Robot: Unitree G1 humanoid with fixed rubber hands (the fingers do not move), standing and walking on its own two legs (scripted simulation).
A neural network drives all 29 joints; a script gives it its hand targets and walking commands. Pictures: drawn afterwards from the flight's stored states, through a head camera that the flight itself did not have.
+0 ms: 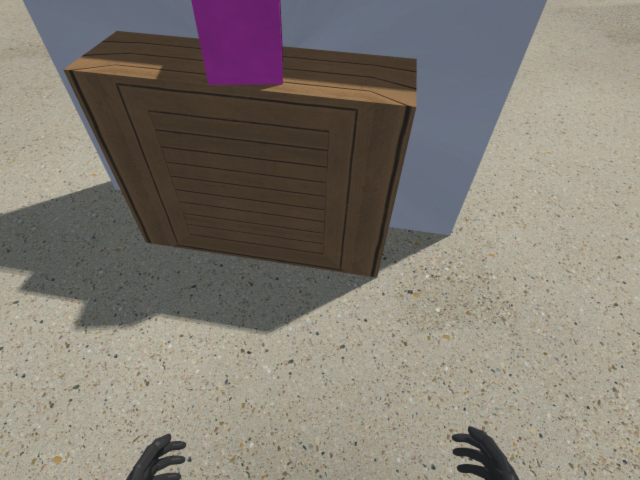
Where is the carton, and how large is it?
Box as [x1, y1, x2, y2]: [191, 0, 282, 84]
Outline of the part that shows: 191,0 208,84 282,83 282,47 279,0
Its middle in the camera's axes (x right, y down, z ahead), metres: -0.20 -0.59 +1.01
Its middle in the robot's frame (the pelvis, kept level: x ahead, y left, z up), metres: +1.18 +0.19 +0.10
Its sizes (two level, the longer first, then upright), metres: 0.210 0.200 0.250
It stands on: a pedestal, 0.73 m high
